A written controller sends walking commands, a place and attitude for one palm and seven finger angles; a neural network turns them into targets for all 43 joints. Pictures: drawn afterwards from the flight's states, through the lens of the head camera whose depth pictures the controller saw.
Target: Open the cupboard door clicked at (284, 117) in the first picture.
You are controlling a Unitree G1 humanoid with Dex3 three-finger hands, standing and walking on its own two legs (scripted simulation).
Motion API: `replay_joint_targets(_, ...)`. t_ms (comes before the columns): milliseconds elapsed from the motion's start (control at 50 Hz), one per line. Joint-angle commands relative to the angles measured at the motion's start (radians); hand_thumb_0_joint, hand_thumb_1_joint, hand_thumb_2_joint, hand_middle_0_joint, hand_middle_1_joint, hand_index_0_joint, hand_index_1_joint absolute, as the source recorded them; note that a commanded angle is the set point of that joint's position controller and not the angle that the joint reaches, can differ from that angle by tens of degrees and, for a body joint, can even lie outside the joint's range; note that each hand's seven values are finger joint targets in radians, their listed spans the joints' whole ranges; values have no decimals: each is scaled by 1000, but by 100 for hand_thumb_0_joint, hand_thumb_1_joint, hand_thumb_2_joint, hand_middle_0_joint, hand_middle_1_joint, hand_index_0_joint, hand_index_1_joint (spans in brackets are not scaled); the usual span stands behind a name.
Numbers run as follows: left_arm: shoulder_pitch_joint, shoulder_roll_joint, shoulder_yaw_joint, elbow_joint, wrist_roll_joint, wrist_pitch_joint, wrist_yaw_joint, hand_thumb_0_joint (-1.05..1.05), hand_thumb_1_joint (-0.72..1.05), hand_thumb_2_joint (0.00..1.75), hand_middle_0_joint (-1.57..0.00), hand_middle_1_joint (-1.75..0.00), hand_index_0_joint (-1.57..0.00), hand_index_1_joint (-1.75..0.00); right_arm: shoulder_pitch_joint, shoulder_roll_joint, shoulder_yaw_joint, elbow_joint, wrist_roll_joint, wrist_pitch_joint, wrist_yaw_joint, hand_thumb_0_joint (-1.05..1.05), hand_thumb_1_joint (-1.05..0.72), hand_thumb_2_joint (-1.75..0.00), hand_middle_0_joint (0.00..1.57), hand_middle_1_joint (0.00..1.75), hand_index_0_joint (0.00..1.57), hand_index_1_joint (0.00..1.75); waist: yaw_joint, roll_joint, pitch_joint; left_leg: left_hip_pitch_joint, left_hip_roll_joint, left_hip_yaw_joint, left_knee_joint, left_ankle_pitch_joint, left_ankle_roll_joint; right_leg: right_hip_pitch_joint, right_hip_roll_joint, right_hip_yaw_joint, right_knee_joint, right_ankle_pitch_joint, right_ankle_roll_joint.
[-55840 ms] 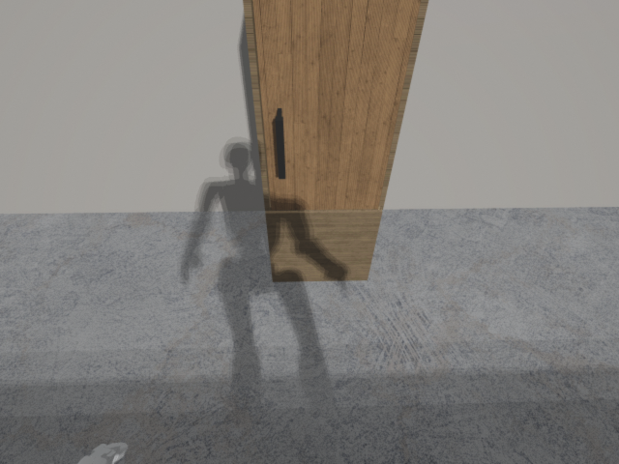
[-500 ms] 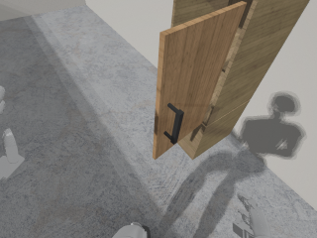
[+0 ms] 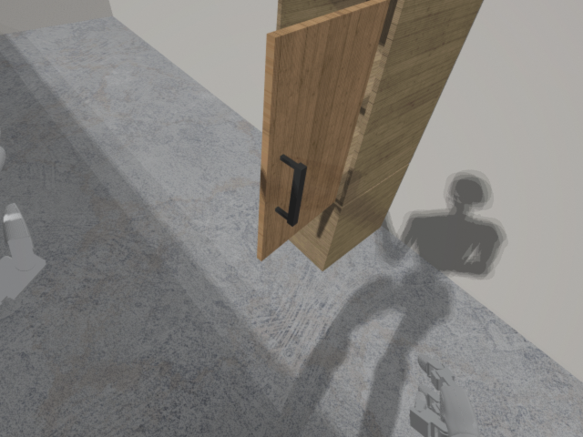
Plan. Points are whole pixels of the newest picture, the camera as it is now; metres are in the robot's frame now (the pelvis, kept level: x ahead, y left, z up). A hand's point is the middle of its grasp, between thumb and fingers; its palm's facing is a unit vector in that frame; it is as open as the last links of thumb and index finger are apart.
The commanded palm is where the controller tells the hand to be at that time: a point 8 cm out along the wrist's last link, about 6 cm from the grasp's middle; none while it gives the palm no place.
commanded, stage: stop stepping back and stand still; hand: left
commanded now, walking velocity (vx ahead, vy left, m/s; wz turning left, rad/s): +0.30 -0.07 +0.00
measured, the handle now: (289, 192) +0.62 +0.06 -0.08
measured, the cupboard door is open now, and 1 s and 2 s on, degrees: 96 96 96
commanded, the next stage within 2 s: let the arm hang, fingers relaxed in 0.58 s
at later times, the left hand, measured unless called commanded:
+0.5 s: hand out of the picture +0.12 +0.25 +0.19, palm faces +0.49 -0.75 -0.44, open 7.4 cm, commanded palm +0.06 +0.28 +0.19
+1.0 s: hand out of the picture +0.00 +0.16 -0.16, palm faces +0.02 -0.98 -0.19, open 7.1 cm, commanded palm none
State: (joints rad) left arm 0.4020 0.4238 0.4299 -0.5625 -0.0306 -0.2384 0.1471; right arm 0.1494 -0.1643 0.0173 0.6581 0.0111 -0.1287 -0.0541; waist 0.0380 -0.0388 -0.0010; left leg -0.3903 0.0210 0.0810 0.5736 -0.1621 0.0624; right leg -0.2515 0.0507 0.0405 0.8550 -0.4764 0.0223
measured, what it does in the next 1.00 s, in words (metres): steps on the spot: right foot, then left foot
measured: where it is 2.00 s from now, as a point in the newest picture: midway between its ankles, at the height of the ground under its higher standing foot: outside the picture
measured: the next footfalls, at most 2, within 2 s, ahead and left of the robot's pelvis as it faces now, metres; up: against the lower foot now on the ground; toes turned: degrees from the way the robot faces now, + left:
right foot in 0.32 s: -0.09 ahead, -0.08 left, +0.00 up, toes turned -6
left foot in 0.66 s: -0.05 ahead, +0.12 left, +0.00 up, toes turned +2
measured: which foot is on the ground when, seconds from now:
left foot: down 0.00-0.30, up 0.32-0.64, down 0.66-1.00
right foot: up 0.00-0.30, down 0.32-0.68, up 0.70-0.90, down 0.92-1.00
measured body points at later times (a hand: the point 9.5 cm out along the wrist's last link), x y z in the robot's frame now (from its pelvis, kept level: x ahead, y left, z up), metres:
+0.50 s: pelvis -0.08 -0.02 +0.01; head -0.12 -0.03 +0.46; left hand +0.08 +0.29 +0.21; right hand +0.03 -0.28 -0.09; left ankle -0.06 +0.13 -0.67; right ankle -0.13 -0.08 -0.73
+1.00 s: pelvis -0.08 -0.01 -0.01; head -0.05 -0.01 +0.44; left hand -0.01 +0.21 -0.14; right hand +0.01 -0.24 -0.15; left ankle -0.08 +0.13 -0.72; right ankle -0.05 -0.10 -0.73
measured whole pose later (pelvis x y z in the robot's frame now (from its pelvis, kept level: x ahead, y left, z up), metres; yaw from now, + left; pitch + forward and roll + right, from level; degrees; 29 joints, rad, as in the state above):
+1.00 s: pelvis -0.08 -0.01 -0.01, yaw +2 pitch -1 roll +1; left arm 0.30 0.16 0.00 0.74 0.02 0.05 0.00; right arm 0.22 -0.20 -0.01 0.85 -0.02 0.04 0.01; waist -0.02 -0.01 0.07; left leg -0.32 0.02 0.01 0.70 -0.42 0.00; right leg -0.36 0.00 -0.04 0.70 -0.33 -0.04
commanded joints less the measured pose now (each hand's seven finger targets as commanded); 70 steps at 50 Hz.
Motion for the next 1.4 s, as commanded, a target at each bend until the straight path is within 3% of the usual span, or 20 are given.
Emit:
replay_joint_targets(0, 69, 136, 101, 13, -19, -13, 6, 0, 90, 90, -20, -30, -20, -30, -27, -163, -63, -161, 3, -70, 6, 0, -90, -90, 20, 30, 20, 30, -52, 118, -56, 119, 299, -357, -385, -158, 79, -165, -16, 20, 212, -70, 2)
replay_joint_targets(80, 280, 176, 141, -148, -17, -5, 9, 0, 90, 90, -20, -30, -20, -30, -63, -150, -52, -218, -10, -33, 5, 0, -90, -90, 20, 30, 20, 30, -35, 240, -57, -110, 199, -204, -543, -554, -36, 39, 13, -117, 108, 79, -2)
replay_joint_targets(220, 196, 237, 159, -290, 0, 1, 48, 0, 90, 90, -20, -30, -20, -30, -14, -155, -73, -200, -35, -49, -33, 0, -90, -90, 20, 30, 20, 30, -30, 279, -104, -106, 136, -81, -387, -500, -62, 287, 21, -203, -346, -84, -62)
replay_joint_targets(260, 152, 240, 150, -225, 5, 26, 41, 0, 90, 90, -20, -30, -20, -30, -4, -144, -73, -169, -26, -32, -35, 0, -90, -90, 20, 30, 20, 30, -40, 7, -73, -97, 20, 25, 84, -331, -73, 148, -192, 48, -582, -37, -147)
replay_joint_targets(280, 101, 278, 168, -219, 9, 28, 39, 0, 90, 90, -20, -30, -20, -30, -14, -167, -78, -159, -24, -25, -35, 0, -90, -90, 20, 30, 20, 30, -32, -119, -26, -181, -13, -61, 378, -260, -66, -27, -410, 399, -734, -185, -231)
replay_joint_targets(300, 45, 297, 198, -201, -1, 13, 33, 0, 90, 90, -20, -30, -20, -30, -5, -197, -83, -124, -40, -30, -34, 0, -90, -90, 20, 30, 20, 30, -46, -69, 19, -239, -3, -110, 551, -186, -80, -112, -467, 435, -757, -148, -261)
replay_joint_targets(400, 41, 143, 62, 95, 0, -6, 10, 0, 90, 90, -20, -30, -20, -30, -7, -178, -79, -118, -7, -24, -42, 0, -90, -90, 20, 30, 20, 30, -53, 27, 58, -273, 39, -65, 474, -67, -78, -44, -311, 228, -671, -61, -144)
replay_joint_targets(540, -35, 196, 77, -33, 16, -32, 39, 0, 90, 90, -20, -30, -20, -30, -37, -152, -60, -143, -18, -57, -61, 0, -90, -90, 20, 30, 20, 30, -12, -202, -7, -49, -4, 50, 41, -148, -36, 137, -268, 124, -571, 310, -113)
replay_joint_targets(600, 23, 203, 115, -166, 5, -35, 50, 0, 90, 90, -20, -30, -20, -30, -22, -139, -55, -166, -24, -59, -51, 0, -90, -90, 20, 30, 20, 30, -22, -49, -86, 157, -16, 48, -162, -46, -26, 146, -235, 93, -454, 504, -97)
replay_joint_targets(640, 64, 213, 140, -226, -5, -44, 54, 0, 90, 90, -20, -30, -20, -30, 5, -166, -70, -175, -22, -54, -50, 0, -90, -90, 20, 30, 20, 30, -40, 176, -183, 397, 108, -99, -174, 209, 19, 30, -148, 12, -242, 553, -32)
replay_joint_targets(660, 62, -77, -357, 641, 95, 130, -114, 0, 90, 90, -20, -30, -20, -30, 75, -344, -105, 43, -31, -52, 54, 0, -90, -90, 20, 30, 20, 30, -129, 257, -78, 347, 195, -165, -8, 667, 59, -190, -147, -126, -21, 588, -1)
replay_joint_targets(680, 58, -135, -349, 627, 76, 230, -124, 0, 90, 90, -20, -30, -20, -30, 132, -279, -109, 13, -27, 27, 60, 0, -90, -90, 20, 30, 20, 30, -93, 279, -88, 379, 255, -245, -66, 900, 112, -270, -76, -73, 51, 3, -12)
replay_joint_targets(700, 99, -153, -331, 625, 81, 256, -126, 0, 90, 90, -20, -30, -20, -30, 133, -266, -89, 5, -33, 59, 53, 0, -90, -90, 20, 30, 20, 30, -85, 364, -113, 380, 297, -270, -93, 1040, 133, -316, -49, -65, 166, -165, 0)
replay_joint_targets(780, -77, -134, -367, 806, 69, 247, -139, 0, 90, 90, -20, -30, -20, -30, 70, -249, -78, -15, -63, 76, 46, 0, -90, -90, 20, 30, 20, 30, -54, 3, -85, 241, 267, -244, -111, 549, 143, -239, -74, -33, 107, -105, -2)
replay_joint_targets(840, -54, -102, -367, 1008, 66, 249, -146, 0, 90, 90, -20, -30, -20, -30, -15, -241, -64, 19, -46, 103, 49, 0, -90, -90, 20, 30, 20, 30, 10, 4, -76, 38, 151, -123, -111, 179, 43, 54, -54, -88, -170, 188, 6)
replay_joint_targets(900, -59, 41, -359, 1142, 66, 233, -141, 0, 90, 90, -20, -30, -20, -30, 45, -131, -51, 55, -26, 133, 54, 0, -90, -90, 20, 30, 20, 30, -33, -101, -14, -18, -32, -25, 102, -350, -62, -10, -345, 342, -560, 190, -108)
replay_joint_targets(940, -148, 33, -369, 1199, 61, 236, -140, 0, 90, 90, -20, -30, -20, -30, 80, -127, -56, 116, -32, 155, 56, 0, -90, -90, 20, 30, 20, 30, -67, -2, 26, 114, -29, -38, 176, -312, -57, -170, -321, 319, -632, -20, -157)
replay_joint_targets(1000, -162, -68, -361, 1316, 59, 219, -127, 0, 90, 90, -20, -30, -20, -30, 125, -121, -60, 200, -34, 149, 40, 0, -90, -90, 20, 30, 20, 30, -72, -67, 7, 127, -1, -91, 100, -207, -46, -66, -260, 226, -573, 245, -162)
replay_joint_targets(1120, -133, -113, -392, 1492, 37, 227, -120, 0, 90, 90, -20, -30, -20, -30, 122, -117, -40, 321, -30, 120, 28, 0, -90, -90, 20, 30, 20, 30, -31, 193, -52, 160, 96, -179, -205, 88, -17, 124, -130, 15, -444, 392, -62)
replay_joint_targets(1380, -140, -122, -409, 1658, 36, 224, -117, 0, 90, 90, -20, -30, -20, -30, 190, -104, -32, 448, -29, 115, 21, 0, -90, -90, 20, 30, 20, 30, -39, 48, 59, 190, 80, -145, -280, 13, -31, 108, -148, 27, -526, 355, -62)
